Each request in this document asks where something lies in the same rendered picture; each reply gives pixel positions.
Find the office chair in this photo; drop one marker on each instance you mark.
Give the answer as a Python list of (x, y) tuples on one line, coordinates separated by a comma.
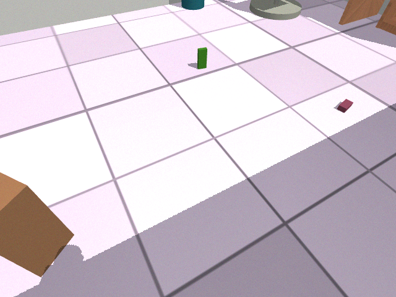
[(276, 9)]

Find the bookshelf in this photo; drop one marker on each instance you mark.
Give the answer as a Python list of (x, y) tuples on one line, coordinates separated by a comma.
[(387, 21)]

